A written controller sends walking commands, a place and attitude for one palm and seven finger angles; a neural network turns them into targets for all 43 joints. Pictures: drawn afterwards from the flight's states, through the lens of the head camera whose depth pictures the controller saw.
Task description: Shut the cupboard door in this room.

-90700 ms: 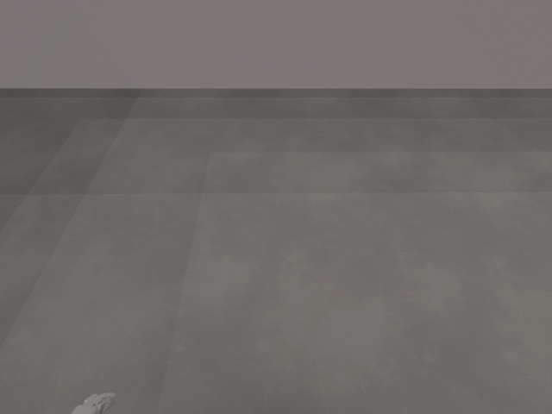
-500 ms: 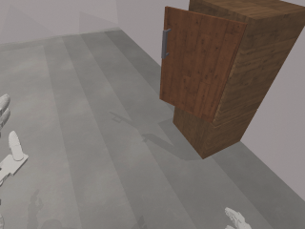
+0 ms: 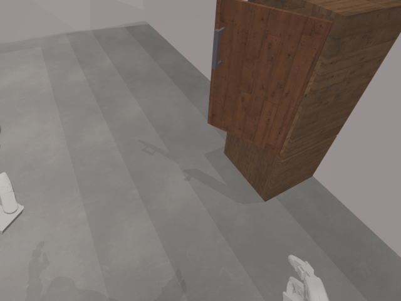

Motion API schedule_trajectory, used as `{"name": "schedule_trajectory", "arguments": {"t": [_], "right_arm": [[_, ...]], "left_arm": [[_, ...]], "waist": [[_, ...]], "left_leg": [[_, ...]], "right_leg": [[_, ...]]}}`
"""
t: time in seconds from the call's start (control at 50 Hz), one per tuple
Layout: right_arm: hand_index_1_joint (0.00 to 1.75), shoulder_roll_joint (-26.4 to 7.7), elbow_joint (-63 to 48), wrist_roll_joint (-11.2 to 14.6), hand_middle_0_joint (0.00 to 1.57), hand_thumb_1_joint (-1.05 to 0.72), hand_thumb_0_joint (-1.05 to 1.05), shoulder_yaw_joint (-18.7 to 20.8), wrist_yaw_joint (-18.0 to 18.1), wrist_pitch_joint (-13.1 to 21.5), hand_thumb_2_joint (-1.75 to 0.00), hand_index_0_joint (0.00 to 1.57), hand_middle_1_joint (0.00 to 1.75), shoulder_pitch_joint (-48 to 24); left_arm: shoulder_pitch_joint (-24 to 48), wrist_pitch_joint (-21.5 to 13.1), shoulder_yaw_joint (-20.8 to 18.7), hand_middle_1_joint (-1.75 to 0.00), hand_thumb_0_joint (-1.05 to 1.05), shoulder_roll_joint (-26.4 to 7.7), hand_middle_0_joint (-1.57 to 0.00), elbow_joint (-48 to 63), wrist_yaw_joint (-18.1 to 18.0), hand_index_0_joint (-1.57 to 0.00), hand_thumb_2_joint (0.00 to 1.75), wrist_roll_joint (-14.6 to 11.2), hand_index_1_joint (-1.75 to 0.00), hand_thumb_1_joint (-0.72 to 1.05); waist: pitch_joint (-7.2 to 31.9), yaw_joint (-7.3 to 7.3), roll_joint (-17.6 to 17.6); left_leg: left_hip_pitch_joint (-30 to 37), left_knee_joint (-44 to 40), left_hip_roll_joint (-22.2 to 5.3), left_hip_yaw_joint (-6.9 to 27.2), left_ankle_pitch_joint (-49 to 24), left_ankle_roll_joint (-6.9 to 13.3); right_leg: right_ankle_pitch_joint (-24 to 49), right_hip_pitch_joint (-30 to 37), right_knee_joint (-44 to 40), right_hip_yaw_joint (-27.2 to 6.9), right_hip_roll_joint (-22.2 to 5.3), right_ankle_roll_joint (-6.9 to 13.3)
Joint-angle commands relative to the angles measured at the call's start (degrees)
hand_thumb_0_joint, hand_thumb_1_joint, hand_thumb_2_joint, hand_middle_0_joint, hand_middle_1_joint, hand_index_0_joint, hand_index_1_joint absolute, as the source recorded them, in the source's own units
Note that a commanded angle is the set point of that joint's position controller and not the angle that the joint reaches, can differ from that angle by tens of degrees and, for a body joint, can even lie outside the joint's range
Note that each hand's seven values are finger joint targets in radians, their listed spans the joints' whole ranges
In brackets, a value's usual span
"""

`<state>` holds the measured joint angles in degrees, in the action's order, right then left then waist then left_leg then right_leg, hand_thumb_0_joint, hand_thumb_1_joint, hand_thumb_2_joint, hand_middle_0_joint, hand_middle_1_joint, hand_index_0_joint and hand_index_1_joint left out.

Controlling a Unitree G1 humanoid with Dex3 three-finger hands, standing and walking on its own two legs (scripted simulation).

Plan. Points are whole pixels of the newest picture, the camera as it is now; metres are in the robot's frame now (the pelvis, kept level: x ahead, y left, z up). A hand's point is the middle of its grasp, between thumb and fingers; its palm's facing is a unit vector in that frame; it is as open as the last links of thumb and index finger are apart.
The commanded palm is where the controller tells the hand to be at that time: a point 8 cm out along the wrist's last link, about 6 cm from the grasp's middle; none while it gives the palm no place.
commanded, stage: stop stepping back and stand still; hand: left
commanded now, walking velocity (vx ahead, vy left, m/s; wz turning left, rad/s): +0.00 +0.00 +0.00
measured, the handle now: (218, 48) +0.99 -0.03 +0.06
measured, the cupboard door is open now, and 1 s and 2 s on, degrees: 26 26 26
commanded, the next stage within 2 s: let the arm hang, fingers relaxed in 0.06 s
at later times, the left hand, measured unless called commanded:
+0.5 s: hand out of the picture +0.00 +0.20 -0.17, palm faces +0.01 -0.99 -0.16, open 7.0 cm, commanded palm none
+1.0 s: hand out of the picture -0.05 +0.24 -0.16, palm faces +0.01 -0.96 -0.28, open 7.4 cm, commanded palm none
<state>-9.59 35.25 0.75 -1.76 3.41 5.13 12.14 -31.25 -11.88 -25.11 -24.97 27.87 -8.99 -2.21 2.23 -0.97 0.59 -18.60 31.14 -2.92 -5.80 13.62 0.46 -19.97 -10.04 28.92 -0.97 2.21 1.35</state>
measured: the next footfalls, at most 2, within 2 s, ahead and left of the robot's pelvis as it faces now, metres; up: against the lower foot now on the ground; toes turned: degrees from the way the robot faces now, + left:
none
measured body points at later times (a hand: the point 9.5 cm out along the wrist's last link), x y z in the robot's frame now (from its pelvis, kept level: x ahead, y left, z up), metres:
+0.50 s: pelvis -0.04 +0.02 +0.00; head -0.03 +0.04 +0.45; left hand +0.00 +0.25 -0.16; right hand +0.02 -0.25 -0.12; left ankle +0.03 +0.11 -0.73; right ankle -0.05 -0.11 -0.73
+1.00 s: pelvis -0.04 +0.02 +0.01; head -0.05 +0.01 +0.46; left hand -0.05 +0.29 -0.14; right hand -0.01 -0.24 -0.15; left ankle +0.03 +0.11 -0.73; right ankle -0.05 -0.11 -0.73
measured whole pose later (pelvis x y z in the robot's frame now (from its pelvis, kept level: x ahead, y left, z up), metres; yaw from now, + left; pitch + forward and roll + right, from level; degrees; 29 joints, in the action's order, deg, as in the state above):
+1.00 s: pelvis -0.04 +0.02 +0.01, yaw +0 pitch -2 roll -1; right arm -13.7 62.5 -1.0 2.1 0.7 -1.2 13.5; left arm -17.1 0.3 -1.2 -13.7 -63.6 -0.7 1.6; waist -0.4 -0.5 -1.6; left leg -15.0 23.2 -0.7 -6.4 6.5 2.7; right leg -14.7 -8.3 25.0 -1.0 0.3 -0.1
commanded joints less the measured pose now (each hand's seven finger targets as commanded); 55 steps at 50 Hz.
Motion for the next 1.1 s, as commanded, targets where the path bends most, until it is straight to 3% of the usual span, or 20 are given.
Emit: {"name": "schedule_trajectory", "arguments": {"t": [0.0, 0.08, 0.12, 0.14, 0.16, 0.18, 0.22, 0.28, 0.3, 0.34, 0.38, 0.44, 0.5, 0.54, 0.62, 0.72, 0.92, 1.08], "right_arm": [[0.30, -8.0, -7.9, 0.3, 0.20, -0.90, 0.00, 3.2, 0.7, 1.5, -0.90, 0.20, 0.30, -3.7], [0.30, -8.3, -8.1, 0.2, 0.20, -0.90, 0.00, 3.2, 1.3, 1.2, -0.90, 0.20, 0.30, -4.6], [0.30, -8.2, -8.2, 0.2, 0.20, -0.90, 0.00, 3.0, 1.4, 1.3, -0.90, 0.20, 0.30, -4.8], [0.30, -19.1, 1.5, 0.3, 0.20, -0.90, 0.00, 5.8, -3.6, 4.8, -0.90, 0.20, 0.30, -8.8], [0.30, -17.1, 3.2, -0.5, 0.20, -0.90, 0.00, 6.2, -3.8, 1.8, -0.90, 0.20, 0.30, -3.9], [0.30, -16.1, 3.0, -0.7, 0.20, -0.90, 0.00, 6.0, -3.6, 0.8, -0.90, 0.20, 0.30, -2.6], [0.30, -15.7, 3.6, -1.2, 0.20, -0.90, 0.00, 4.7, -3.6, -1.1, -0.90, 0.20, 0.30, -3.2], [0.30, -15.8, 4.6, -2.0, 0.20, -0.90, 0.00, 4.2, -3.6, -2.5, -0.90, 0.20, 0.30, -4.3], [0.30, -15.6, 5.5, -2.1, 0.20, -0.90, 0.00, 4.2, -3.7, -3.0, -0.90, 0.20, 0.30, -3.9], [0.30, -14.1, 7.7, -2.4, 0.20, -0.90, 0.00, 3.7, -3.8, -4.4, -0.90, 0.20, 0.30, -2.8], [0.30, -13.2, 9.8, -2.5, 0.20, -0.90, 0.00, 3.2, -3.8, -5.3, -0.90, 0.20, 0.30, -2.0], [0.30, -12.1, 13.3, -2.5, 0.20, -0.90, 0.00, 3.0, -3.4, -5.4, -0.90, 0.20, 0.30, -1.2], [0.30, -12.3, 15.6, -2.4, 0.20, -0.90, 0.00, 3.8, -2.8, -5.4, -0.90, 0.20, 0.30, -0.2], [0.30, -12.7, 17.1, -2.1, 0.20, -0.90, 0.00, 4.2, -2.5, -5.5, -0.90, 0.20, 0.30, 0.8], [0.30, -13.5, 19.9, -1.7, 0.20, -0.90, 0.00, 5.0, -2.1, -5.4, -0.90, 0.20, 0.30, 2.7], [0.30, -13.2, 22.7, -1.6, 0.20, -0.90, 0.00, 5.3, -2.0, -5.6, -0.90, 0.20, 0.30, 4.2], [0.30, -13.6, 24.6, -1.8, 0.20, -0.90, 0.00, 5.6, -2.3, -5.4, -0.90, 0.20, 0.30, 1.9], [0.30, -14.7, 24.7, -1.7, 0.20, -0.90, 0.00, 5.5, -2.4, -4.6, -0.90, 0.20, 0.30, -0.3]], "left_arm": [[-0.6, -1.5, -6.4, -0.30, 0.00, -8.7, -0.20, 8.1, -1.3, -0.20, 0.90, -0.8, -0.30, 0.90], [3.8, -1.1, -6.1, -0.30, 0.00, -9.9, -0.20, 9.7, -1.4, -0.20, 0.90, -0.6, -0.30, 0.90], [4.9, -1.2, -4.9, -0.30, 0.00, -9.1, -0.20, 10.9, -1.4, -0.20, 0.90, -0.3, -0.30, 0.90], [5.0, 7.2, 20.1, -0.30, 0.00, 1.4, -0.20, -32.0, 6.8, -0.20, 0.90, 3.4, -0.30, 0.90], [4.8, 11.6, 18.9, -0.30, 0.00, 2.9, -0.20, -34.3, 7.9, -0.20, 0.90, 3.3, -0.30, 0.90], [5.0, 12.7, 19.2, -0.30, 0.00, 4.3, -0.20, -34.3, 8.2, -0.20, 0.90, 3.4, -0.30, 0.90], [8.5, 12.3, 19.9, -0.30, 0.00, 3.8, -0.20, -39.8, 8.7, -0.20, 0.90, 3.5, -0.30, 0.90], [12.1, 11.3, 20.4, -0.30, 0.00, 0.9, -0.20, -50.0, 8.8, -0.20, 0.90, 3.9, -0.30, 0.90], [13.4, 11.2, 20.8, -0.30, 0.00, 0.9, -0.20, -53.3, 8.7, -0.20, 0.90, 3.8, -0.30, 0.90], [15.2, 11.7, 21.9, -0.30, 0.00, 1.4, -0.20, -59.5, 8.3, -0.20, 0.90, 3.5, -0.30, 0.90], [15.6, 12.1, 22.8, -0.30, 0.00, 2.0, -0.20, -64.6, 8.0, -0.20, 0.90, 3.3, -0.30, 0.90], [12.8, 12.5, 23.1, -0.30, 0.00, 3.7, -0.20, -72.0, 8.0, -0.20, 0.90, 3.1, -0.30, 0.90], [10.1, 12.4, 22.2, -0.30, 0.00, 4.2, -0.20, -77.4, 8.0, -0.20, 0.90, 3.3, -0.30, 0.90], [9.6, 12.3, 22.4, -0.30, 0.00, 4.3, -0.20, -80.4, 8.1, -0.20, 0.90, 3.2, -0.30, 0.90], [9.7, 11.9, 22.7, -0.30, 0.00, 4.3, -0.20, -84.8, 8.1, -0.20, 0.90, 3.4, -0.30, 0.90], [10.5, 11.5, 22.8, -0.30, 0.00, 4.1, -0.20, -87.9, 7.7, -0.20, 0.90, 3.3, -0.30, 0.90], [11.7, 11.7, 22.3, -0.30, 0.00, 3.0, -0.20, -89.5, 7.6, -0.20, 0.90, 3.7, -0.30, 0.90], [14.9, 10.9, 22.1, -0.30, 0.00, 1.3, -0.20, -89.1, 7.7, -0.20, 0.90, 3.6, -0.30, 0.90]], "waist": [[8.4, 0.15, -1.4], [7.0, 0.22, -1.7], [6.4, 0.28, -3.7], [-1.0, -1.14, -4.8], [3.0, -0.45, -5.9], [2.0, -0.19, -5.8], [1.2, 0.78, -2.0], [0.4, 0.79, 9.8], [-0.2, 0.16, 11.4], [-2.2, -0.68, 10.1], [-3.5, -1.09, 3.1], [-4.2, 0.13, -8.4], [-1.9, 1.09, -12.7], [-2.1, 1.12, -12.3], [-4.6, 0.75, -3.6], [-6.9, -0.06, 2.2], [-8.5, 0.55, -0.1], [-6.2, 0.51, -1.3]], "left_leg": [[7.8, -2.8, -3.5, 4.1, -17.9, 0.5], [8.0, -3.8, -3.5, 4.3, -16.6, 0.6], [8.3, -4.8, -3.6, 4.5, -15.9, 0.7], [4.2, 2.0, -4.4, 5.8, -27.9, 1.2], [7.0, 0.4, -5.0, 4.9, -26.0, 0.9], [7.1, 0.1, -5.5, 4.7, -24.3, 1.1], [1.4, -3.1, -6.9, 8.2, -14.9, 2.9], [2.5, -2.7, -4.6, 8.7, -10.6, 2.4], [4.2, -2.1, -3.4, 8.4, -9.1, 2.1], [6.4, -2.6, -2.1, 7.6, -4.6, 1.6], [7.8, -5.1, -2.1, 7.9, -1.4, 1.1], [4.4, -10.9, -2.8, 9.4, 6.2, 1.3], [4.0, -13.8, -3.9, 10.4, 10.5, 1.8], [3.7, -15.6, -4.4, 11.1, 13.6, 1.8], [5.2, -15.3, -4.9, 11.0, 11.9, 2.2], [7.8, -14.1, -4.5, 10.1, 8.9, 2.1], [6.5, -16.8, -4.7, 10.7, 11.9, 2.2], [8.9, -15.7, -4.4, 9.8, 5.4, 1.8]], "right_leg": [[30.8, 0.8, -2.8, -4.7, -5.9, -0.4], [28.3, -0.3, -3.8, -4.3, -5.6, -0.7], [25.6, -0.7, -3.9, -3.8, -5.2, -0.7], [30.9, -6.9, 3.2, 0.1, -8.1, -0.5], [22.2, -7.7, 2.0, -2.4, -7.1, -0.1], [17.2, -8.7, 1.9, -1.6, -6.3, -0.3], [8.0, -7.2, 2.4, -0.5, -5.3, -0.2], [9.8, -6.1, -2.3, -4.0, -6.7, 1.2], [9.0, -8.0, -3.7, -5.5, -7.9, 1.8], [3.5, -10.9, -6.8, -7.2, -8.9, 2.3], [-1.9, -12.2, -8.1, -7.2, -8.0, 2.2], [-0.6, -7.6, -7.0, -5.5, -5.9, 1.6], [2.2, -3.2, -6.6, -3.4, -5.1, 1.8], [1.9, -2.5, -7.0, -2.9, -4.6, 1.9], [1.1, -4.7, -9.6, -3.8, -5.2, 2.1], [-3.3, -8.7, -12.2, -5.2, -6.1, 2.1], [-3.8, -9.0, -11.6, -4.9, -5.8, 1.6], [2.1, -6.5, -12.3, -5.2, -6.7, 1.6]]}}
